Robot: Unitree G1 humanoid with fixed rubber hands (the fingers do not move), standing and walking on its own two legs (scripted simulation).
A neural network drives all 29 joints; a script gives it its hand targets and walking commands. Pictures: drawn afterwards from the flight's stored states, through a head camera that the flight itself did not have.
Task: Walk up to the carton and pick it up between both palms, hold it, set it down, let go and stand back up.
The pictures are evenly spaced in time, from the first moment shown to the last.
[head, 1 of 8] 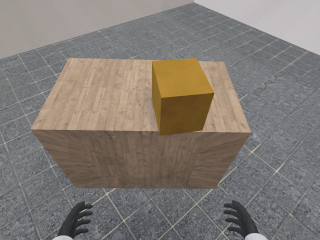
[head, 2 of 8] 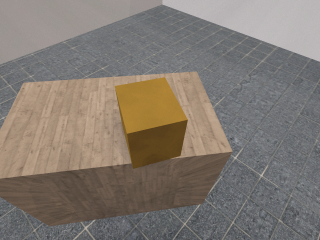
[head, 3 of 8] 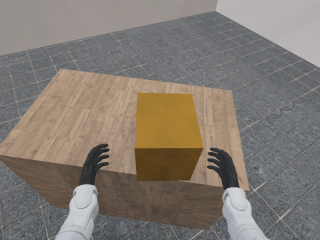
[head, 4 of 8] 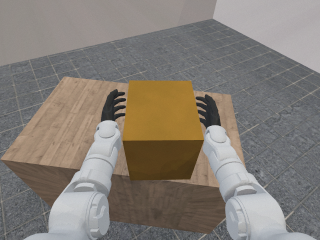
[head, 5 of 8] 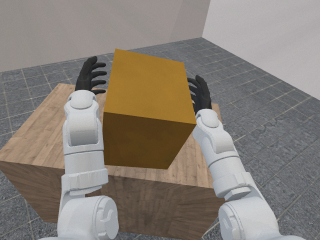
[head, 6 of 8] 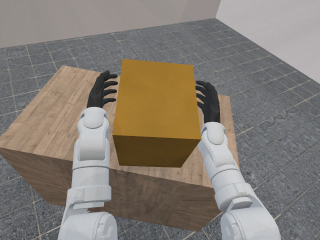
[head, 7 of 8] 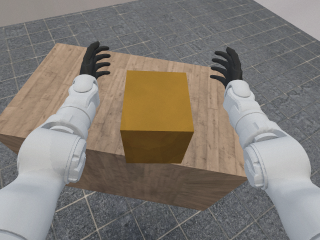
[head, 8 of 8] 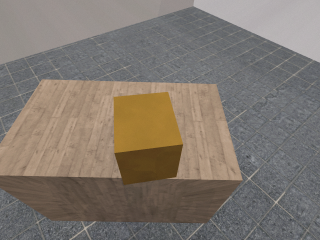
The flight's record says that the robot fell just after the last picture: no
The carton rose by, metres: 0.22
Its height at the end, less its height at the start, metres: +0.00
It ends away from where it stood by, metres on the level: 0.03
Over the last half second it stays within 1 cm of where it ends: yes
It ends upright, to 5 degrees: yes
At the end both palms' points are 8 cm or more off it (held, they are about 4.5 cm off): yes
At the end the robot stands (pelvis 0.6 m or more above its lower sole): yes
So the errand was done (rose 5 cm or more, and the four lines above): yes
